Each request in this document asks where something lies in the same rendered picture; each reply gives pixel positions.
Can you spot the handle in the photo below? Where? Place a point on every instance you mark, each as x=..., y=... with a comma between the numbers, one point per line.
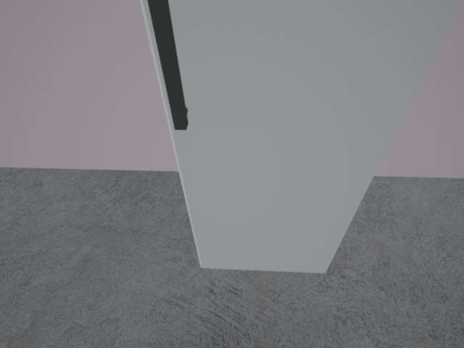
x=163, y=30

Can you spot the fridge door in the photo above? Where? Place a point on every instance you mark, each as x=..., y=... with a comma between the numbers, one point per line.
x=292, y=105

